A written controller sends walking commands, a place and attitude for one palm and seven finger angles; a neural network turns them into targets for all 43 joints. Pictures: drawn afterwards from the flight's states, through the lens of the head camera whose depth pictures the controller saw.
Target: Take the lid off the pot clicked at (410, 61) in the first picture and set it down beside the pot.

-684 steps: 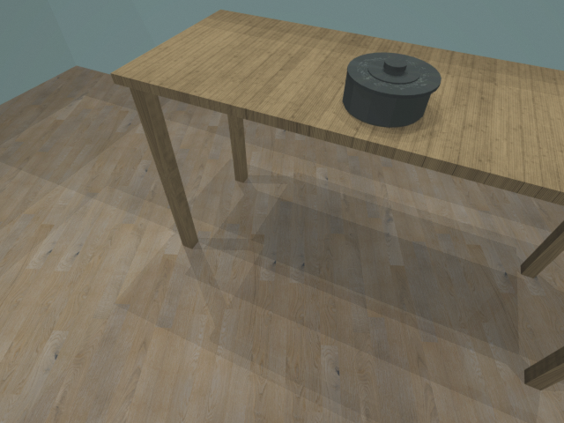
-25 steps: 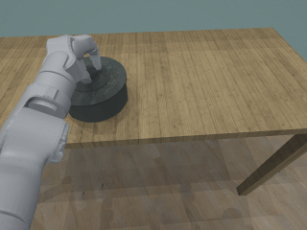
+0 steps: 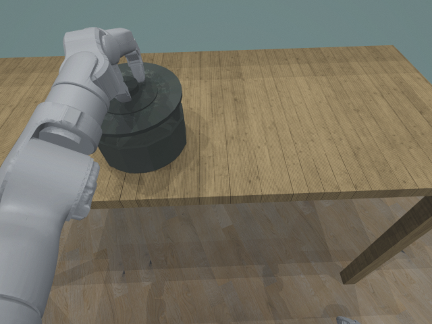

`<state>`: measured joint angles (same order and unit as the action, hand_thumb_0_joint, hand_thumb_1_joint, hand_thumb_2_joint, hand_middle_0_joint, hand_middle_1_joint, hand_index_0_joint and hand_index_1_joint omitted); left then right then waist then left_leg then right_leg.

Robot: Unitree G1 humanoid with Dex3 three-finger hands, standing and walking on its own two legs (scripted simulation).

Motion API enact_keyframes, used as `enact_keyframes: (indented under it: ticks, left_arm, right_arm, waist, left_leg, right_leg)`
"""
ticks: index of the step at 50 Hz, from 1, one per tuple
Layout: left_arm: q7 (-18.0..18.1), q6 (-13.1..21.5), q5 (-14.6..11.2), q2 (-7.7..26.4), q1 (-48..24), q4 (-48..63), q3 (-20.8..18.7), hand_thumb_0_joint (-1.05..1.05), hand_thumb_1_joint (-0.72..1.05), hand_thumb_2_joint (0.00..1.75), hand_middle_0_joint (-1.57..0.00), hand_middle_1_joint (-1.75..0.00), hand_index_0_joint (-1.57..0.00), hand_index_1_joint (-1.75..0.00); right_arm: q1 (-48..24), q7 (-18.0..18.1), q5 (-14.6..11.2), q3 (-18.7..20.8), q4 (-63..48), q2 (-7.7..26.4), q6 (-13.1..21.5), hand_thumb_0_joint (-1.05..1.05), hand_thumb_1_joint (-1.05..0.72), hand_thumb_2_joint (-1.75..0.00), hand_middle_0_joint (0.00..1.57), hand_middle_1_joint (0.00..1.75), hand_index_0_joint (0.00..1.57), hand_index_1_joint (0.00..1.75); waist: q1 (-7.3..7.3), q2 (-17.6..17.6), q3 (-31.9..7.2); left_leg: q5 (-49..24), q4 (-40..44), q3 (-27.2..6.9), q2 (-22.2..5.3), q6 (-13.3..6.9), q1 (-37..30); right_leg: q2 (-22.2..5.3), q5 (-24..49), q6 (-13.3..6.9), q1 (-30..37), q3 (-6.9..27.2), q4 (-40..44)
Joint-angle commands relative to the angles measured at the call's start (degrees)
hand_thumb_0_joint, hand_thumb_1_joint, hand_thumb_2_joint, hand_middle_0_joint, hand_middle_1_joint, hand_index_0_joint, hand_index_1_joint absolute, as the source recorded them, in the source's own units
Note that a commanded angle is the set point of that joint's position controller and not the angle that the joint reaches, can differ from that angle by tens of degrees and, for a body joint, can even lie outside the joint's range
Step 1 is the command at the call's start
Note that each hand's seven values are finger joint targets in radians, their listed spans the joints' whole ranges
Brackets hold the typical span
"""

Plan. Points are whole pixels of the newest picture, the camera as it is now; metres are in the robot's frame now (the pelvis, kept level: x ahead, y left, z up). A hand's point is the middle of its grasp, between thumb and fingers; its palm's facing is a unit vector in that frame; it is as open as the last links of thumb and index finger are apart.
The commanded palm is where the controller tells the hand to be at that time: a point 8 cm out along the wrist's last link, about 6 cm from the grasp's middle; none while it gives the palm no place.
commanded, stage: lift the lid straight up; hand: left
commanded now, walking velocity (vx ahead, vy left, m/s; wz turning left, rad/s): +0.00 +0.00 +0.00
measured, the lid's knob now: (125, 87) +0.51 +0.16 +0.19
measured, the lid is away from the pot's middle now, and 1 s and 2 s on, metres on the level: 0.01 0.01 0.11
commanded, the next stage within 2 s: move the lid sideways beside the pot in 1.22 s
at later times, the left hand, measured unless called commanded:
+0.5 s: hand (108, 57) +0.47 +0.16 +0.26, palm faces -0.28 -0.14 -0.95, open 7.9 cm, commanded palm +0.48 +0.16 +0.32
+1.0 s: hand (103, 29) +0.49 +0.16 +0.30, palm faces -0.22 -0.16 -0.96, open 7.9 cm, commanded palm +0.48 +0.16 +0.36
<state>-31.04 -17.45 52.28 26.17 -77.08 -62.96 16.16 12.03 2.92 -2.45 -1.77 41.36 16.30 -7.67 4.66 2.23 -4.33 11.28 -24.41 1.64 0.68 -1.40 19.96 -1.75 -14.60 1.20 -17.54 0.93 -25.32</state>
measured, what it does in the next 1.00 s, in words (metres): stands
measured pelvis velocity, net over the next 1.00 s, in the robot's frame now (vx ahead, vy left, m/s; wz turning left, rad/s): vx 0.00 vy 0.00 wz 0.00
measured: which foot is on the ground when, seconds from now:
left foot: down 0.00-1.00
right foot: down 0.00-1.00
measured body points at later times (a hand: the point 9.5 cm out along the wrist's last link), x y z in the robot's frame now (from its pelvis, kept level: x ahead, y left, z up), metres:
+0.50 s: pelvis +0.00 +0.00 +0.00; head +0.02 -0.02 +0.45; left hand +0.49 +0.16 +0.32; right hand +0.09 -0.27 -0.13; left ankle +0.01 +0.11 -0.74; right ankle -0.03 -0.14 -0.74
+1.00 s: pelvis +0.00 +0.00 +0.00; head +0.03 -0.02 +0.45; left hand +0.49 +0.16 +0.36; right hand +0.09 -0.27 -0.13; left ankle +0.01 +0.11 -0.74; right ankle -0.03 -0.14 -0.74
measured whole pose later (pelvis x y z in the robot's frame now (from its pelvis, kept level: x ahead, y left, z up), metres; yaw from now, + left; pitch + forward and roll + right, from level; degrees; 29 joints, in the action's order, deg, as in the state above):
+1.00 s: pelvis +0.00 +0.00 +0.00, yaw +0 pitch +7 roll +0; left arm -33.3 -22.5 54.4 28.1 -88.9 -66.4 16.0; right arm 12.9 2.9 -2.4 -2.6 42.8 16.8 -5.3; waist 5.0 2.5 -4.8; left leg 10.0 -21.5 1.6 0.9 -1.3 18.7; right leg -1.9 -13.7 1.1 -16.6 0.9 -23.1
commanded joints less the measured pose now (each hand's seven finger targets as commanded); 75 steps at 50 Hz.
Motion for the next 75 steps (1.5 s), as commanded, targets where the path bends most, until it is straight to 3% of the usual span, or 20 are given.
enact_keyframes:
  ticks: [1,6,9,24,30,31,35,42,46,48,51,56,57,61,63,66,68,71,72,75]
  left_arm:
    - [2.9,-0.1,0.7,13.9,-38.3,15.0,-2.9,0.00,0.67,0.89,-0.81,-1.11,-0.81,-1.11]
    - [2.5,-0.9,0.7,13.7,-38.3,11.5,-2.3,0.00,0.67,0.89,-0.81,-1.11,-0.81,-1.11]
    - [2.6,-0.2,1.6,14.3,-42.4,15.5,-2.6,0.00,0.67,0.89,-0.81,-1.11,-0.81,-1.11]
    - [1.9,-2.2,2.4,14.3,-44.1,10.9,-2.0,0.00,0.67,0.89,-0.81,-1.11,-0.81,-1.11]
    - [2.0,-2.1,2.9,15.9,-47.7,12.4,-3.1,0.00,0.67,0.89,-0.81,-1.11,-0.81,-1.11]
    - [1.7,-2.3,2.0,12.7,-46.8,12.4,-0.6,0.00,0.67,0.89,-0.81,-1.11,-0.81,-1.11]
    - [1.7,-3.1,3.3,14.2,-47.7,9.2,-1.7,0.00,0.67,0.89,-0.81,-1.11,-0.81,-1.11]
    - [1.9,-3.4,4.0,14.6,-51.3,11.1,-1.8,0.00,0.67,0.89,-0.81,-1.11,-0.81,-1.11]
    - [1.3,-4.7,3.4,13.5,-48.1,8.4,-1.2,0.00,0.67,0.89,-0.81,-1.11,-0.81,-1.11]
    - [1.3,-4.8,4.4,16.2,-49.5,8.7,-3.1,0.00,0.67,0.89,-0.81,-1.11,-0.81,-1.11]
    - [1.0,-5.1,3.2,12.2,-49.7,11.0,-0.5,0.00,0.67,0.89,-0.81,-1.11,-0.81,-1.11]
    - [0.6,-6.3,3.9,13.3,-46.2,7.4,-1.3,0.00,0.67,0.89,-0.81,-1.11,-0.81,-1.11]
    - [0.7,-6.1,4.6,16.0,-49.3,10.3,-2.6,0.00,0.67,0.89,-0.81,-1.11,-0.81,-1.11]
    - [0.6,-6.1,3.4,13.2,-49.4,11.7,-0.7,0.00,0.67,0.89,-0.81,-1.11,-0.81,-1.11]
    - [0.7,-5.9,4.8,16.3,-50.6,12.5,-2.8,0.00,0.67,0.89,-0.81,-1.11,-0.81,-1.11]
    - [0.4,-6.1,3.2,12.6,-49.2,12.4,-0.4,0.00,0.67,0.89,-0.81,-1.11,-0.81,-1.11]
    - [1.0,-3.7,6.2,17.1,-46.6,11.9,-3.0,0.00,0.67,0.89,-0.81,-1.11,-0.81,-1.11]
    - [0.9,-2.6,5.4,18.0,-44.7,13.6,-2.9,0.00,0.67,0.89,-0.81,-1.11,-0.81,-1.11]
    - [1.1,-2.7,6.6,23.1,-44.7,11.8,-6.8,0.00,0.67,0.89,-0.81,-1.11,-0.81,-1.11]
    - [0.8,-2.3,6.2,21.8,-47.2,12.8,-4.3,0.00,0.67,0.89,-0.81,-1.11,-0.81,-1.11]
  right_arm:
    - [-1.2,0.3,0.3,2.7,-5.7,8.5,1.2,0.00,-0.90,-0.90,0.20,0.30,0.20,0.30]
    - [-1.5,0.7,0.3,2.4,-5.2,8.7,1.2,0.00,-0.90,-0.90,0.20,0.30,0.20,0.30]
    - [-1.7,0.6,0.3,2.4,-5.7,7.9,2.1,0.00,-0.90,-0.90,0.20,0.30,0.20,0.30]
    - [-1.6,0.6,0.2,2.0,-4.9,8.2,2.5,0.00,-0.90,-0.90,0.20,0.30,0.20,0.30]
    - [-1.4,0.6,0.4,2.0,-4.8,8.2,3.4,0.00,-0.90,-0.90,0.20,0.30,0.20,0.30]
    - [-2.0,0.5,0.4,2.1,-5.1,8.5,3.7,0.00,-0.90,-0.90,0.20,0.30,0.20,0.30]
    - [-1.2,0.6,0.3,1.8,-4.2,8.4,3.4,0.00,-0.90,-0.90,0.20,0.30,0.20,0.30]
    - [-0.7,0.4,0.5,1.8,-4.1,8.2,4.3,0.00,-0.90,-0.90,0.20,0.30,0.20,0.30]
    - [-1.2,0.4,0.3,2.0,-4.5,8.7,4.2,0.00,-0.90,-0.90,0.20,0.30,0.20,0.30]
    - [-1.1,0.5,0.5,1.8,-4.4,8.4,4.0,0.00,-0.90,-0.90,0.20,0.30,0.20,0.30]
    - [-1.4,0.3,0.3,1.9,-4.9,8.5,4.5,0.00,-0.90,-0.90,0.20,0.30,0.20,0.30]
    - [-1.4,0.4,0.4,1.8,-4.6,8.8,3.8,0.00,-0.90,-0.90,0.20,0.30,0.20,0.30]
    - [-1.4,0.2,0.6,1.5,-4.7,8.5,3.6,0.00,-0.90,-0.90,0.20,0.30,0.20,0.30]
    - [-2.1,0.4,0.3,1.8,-5.0,8.5,3.8,0.00,-0.90,-0.90,0.20,0.30,0.20,0.30]
    - [-2.4,0.4,0.5,1.7,-5.2,8.0,3.7,0.00,-0.90,-0.90,0.20,0.30,0.20,0.30]
    - [-2.5,0.4,0.2,1.8,-5.3,8.3,4.0,0.00,-0.90,-0.90,0.20,0.30,0.20,0.30]
    - [-2.9,0.6,0.6,1.7,-5.7,8.1,2.8,0.00,-0.90,-0.90,0.20,0.30,0.20,0.30]
    - [-3.4,0.7,0.4,1.8,-6.7,8.6,1.7,0.00,-0.90,-0.90,0.20,0.30,0.20,0.30]
    - [-2.9,0.8,0.7,1.6,-6.2,8.5,1.0,0.00,-0.90,-0.90,0.20,0.30,0.20,0.30]
    - [-3.9,1.0,0.1,1.5,-7.0,8.2,0.3,0.00,-0.90,-0.90,0.20,0.30,0.20,0.30]
  waist:
    - [0.14,-2.2,-25.8]
    - [0.64,-3.2,-21.8]
    - [0.48,-2.0,-26.4]
    - [0.70,-4.3,-22.6]
    - [0.28,-2.8,-26.1]
    - [0.39,-1.3,-25.5]
    - [1.05,-4.0,-23.2]
    - [0.80,-2.0,-27.5]
    - [0.41,-2.4,-24.2]
    - [0.30,-4.4,-25.2]
    - [0.26,-1.7,-25.4]
    - [0.27,-4.4,-23.0]
    - [0.11,-5.1,-25.8]
    - [0.34,-2.3,-25.6]
    - [0.02,-3.7,-27.9]
    - [0.30,-1.8,-25.3]
    - [0.24,-5.1,-24.6]
    - [-0.34,-3.3,-24.8]
    - [-0.74,-5.6,-25.6]
    - [-0.21,-4.4,-24.6]
  left_leg:
    - [-22.1,-1.4,-0.5,3.2,-2.7,-19.1]
    - [-17.2,-0.4,-0.3,3.5,-2.8,-17.0]
    - [-20.1,-0.7,-1.0,3.3,-2.9,-20.0]
    - [-15.8,1.0,-0.8,3.3,-2.7,-17.6]
    - [-18.3,1.0,-1.4,3.1,-2.5,-19.6]
    - [-21.3,0.3,-1.4,3.3,-2.3,-20.4]
    - [-16.3,1.5,-1.1,3.3,-2.6,-18.0]
    - [-21.6,0.8,-1.5,2.9,-2.3,-20.5]
    - [-23.4,0.6,-1.1,3.2,-2.4,-19.1]
    - [-22.7,0.7,-1.1,3.0,-2.7,-19.1]
    - [-26.5,0.3,-1.3,2.9,-2.3,-20.9]
    - [-22.9,0.8,-0.6,3.2,-2.7,-17.9]
    - [-22.3,1.1,-0.8,3.2,-2.7,-18.3]
    - [-26.4,0.1,-1.0,3.1,-2.7,-20.3]
    - [-27.1,-0.2,-1.0,2.9,-2.9,-20.7]
    - [-27.6,-0.2,-1.1,2.9,-2.5,-21.1]
    - [-23.8,-0.2,-0.6,2.9,-2.6,-18.4]
    - [-23.9,-0.1,-0.3,3.2,-2.4,-17.4]
    - [-21.6,0.3,0.0,3.2,-2.6,-15.9]
    - [-19.9,0.7,0.2,3.3,-2.7,-15.4]
  right_leg:
    - [4.1,24.0,-3.6,4.3,-2.0,1.7]
    - [4.2,21.2,-3.7,3.2,-2.2,2.7]
    - [4.1,21.6,-3.3,4.1,-1.7,2.1]
    - [4.1,18.6,-3.3,3.5,-1.9,3.4]
    - [4.1,19.1,-3.4,4.2,-1.9,3.0]
    - [4.1,20.5,-3.8,3.1,-2.1,3.2]
    - [4.2,18.1,-3.4,3.1,-2.0,3.7]
    - [4.1,20.3,-3.3,4.1,-1.6,3.4]
    - [4.0,22.1,-3.7,3.6,-1.9,3.9]
    - [4.0,21.7,-3.3,4.7,-1.6,3.7]
    - [4.0,23.1,-3.5,3.8,-2.0,3.8]
    - [3.8,23.1,-3.5,4.5,-2.0,4.0]
    - [3.7,22.7,-3.0,6.3,-1.5,3.7]
    - [3.6,25.0,-3.4,4.8,-1.8,3.6]
    - [3.5,25.0,-3.1,6.1,-1.4,3.0]
    - [3.7,24.5,-3.4,4.0,-1.9,3.6]
    - [3.7,22.8,-3.3,4.8,-1.6,3.4]
    - [3.4,24.0,-3.7,6.1,-1.7,2.9]
    - [3.4,23.0,-3.3,7.8,-1.2,2.8]
    - [3.2,22.7,-3.3,7.5,-1.3,3.1]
